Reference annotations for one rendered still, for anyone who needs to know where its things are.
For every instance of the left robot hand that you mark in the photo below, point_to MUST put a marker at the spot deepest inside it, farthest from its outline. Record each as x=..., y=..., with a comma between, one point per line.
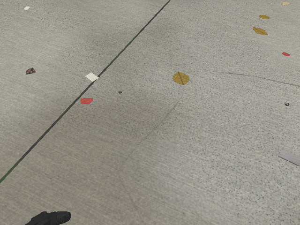
x=53, y=218

